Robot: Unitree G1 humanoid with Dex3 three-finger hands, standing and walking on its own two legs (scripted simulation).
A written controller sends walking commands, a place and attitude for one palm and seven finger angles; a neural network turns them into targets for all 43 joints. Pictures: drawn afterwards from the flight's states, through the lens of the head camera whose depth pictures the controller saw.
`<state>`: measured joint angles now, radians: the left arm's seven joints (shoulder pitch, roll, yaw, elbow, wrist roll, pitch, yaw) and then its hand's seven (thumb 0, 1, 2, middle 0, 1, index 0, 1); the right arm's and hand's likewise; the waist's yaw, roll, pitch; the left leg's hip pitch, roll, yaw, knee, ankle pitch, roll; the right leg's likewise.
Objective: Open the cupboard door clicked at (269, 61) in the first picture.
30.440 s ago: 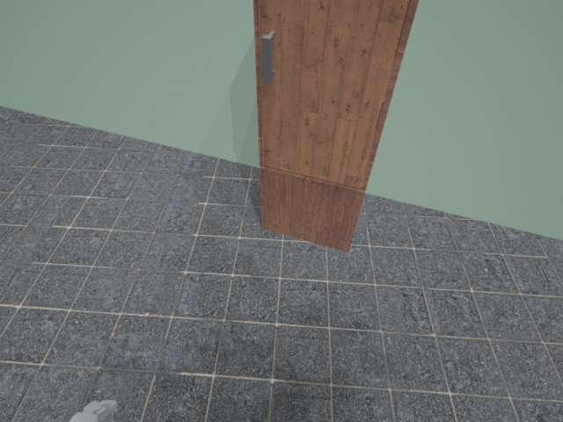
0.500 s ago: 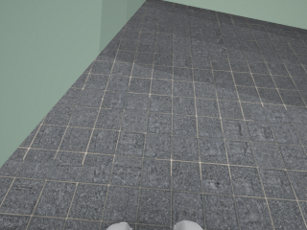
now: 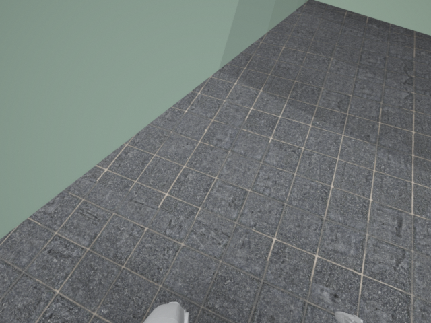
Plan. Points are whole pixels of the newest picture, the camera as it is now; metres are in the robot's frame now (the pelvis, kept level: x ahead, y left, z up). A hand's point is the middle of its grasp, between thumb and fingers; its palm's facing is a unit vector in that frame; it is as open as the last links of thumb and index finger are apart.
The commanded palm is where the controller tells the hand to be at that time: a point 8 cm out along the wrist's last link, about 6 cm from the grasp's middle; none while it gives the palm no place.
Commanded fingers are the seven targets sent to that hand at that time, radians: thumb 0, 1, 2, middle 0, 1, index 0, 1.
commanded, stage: turn to face it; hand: left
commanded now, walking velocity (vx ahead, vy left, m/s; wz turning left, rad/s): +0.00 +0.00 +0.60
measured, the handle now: out of the picture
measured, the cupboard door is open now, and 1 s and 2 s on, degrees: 48 48 48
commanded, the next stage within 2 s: none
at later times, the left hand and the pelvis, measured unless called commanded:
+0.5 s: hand out of the picture +0.06 +0.20 -0.15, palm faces +0.27 -0.91 -0.31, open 7.4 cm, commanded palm none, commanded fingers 0.00 0.90 0.90 -0.20 -0.30 -0.20 -0.30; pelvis +0.01 -0.04 -0.02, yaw +17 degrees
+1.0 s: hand out of the picture -0.08 +0.17 -0.19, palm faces +0.61 -0.76 -0.25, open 7.4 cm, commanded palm none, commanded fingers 0.00 0.90 0.90 -0.20 -0.30 -0.20 -0.30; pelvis +0.00 -0.03 -0.01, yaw +36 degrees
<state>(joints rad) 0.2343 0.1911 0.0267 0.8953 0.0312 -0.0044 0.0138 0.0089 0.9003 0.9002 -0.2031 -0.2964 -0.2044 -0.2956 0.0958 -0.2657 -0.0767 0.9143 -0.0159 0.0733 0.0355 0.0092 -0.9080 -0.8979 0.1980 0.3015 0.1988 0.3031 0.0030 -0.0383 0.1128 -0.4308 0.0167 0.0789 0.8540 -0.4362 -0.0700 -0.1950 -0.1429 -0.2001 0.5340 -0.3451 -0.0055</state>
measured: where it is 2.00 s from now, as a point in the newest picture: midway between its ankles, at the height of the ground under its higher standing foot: outside the picture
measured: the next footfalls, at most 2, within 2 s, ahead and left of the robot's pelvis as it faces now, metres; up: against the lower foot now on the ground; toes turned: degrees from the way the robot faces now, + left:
left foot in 0.10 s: +0.04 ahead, +0.13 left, +0.00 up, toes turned +10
right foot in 0.46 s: +0.09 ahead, -0.14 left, +0.00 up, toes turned +14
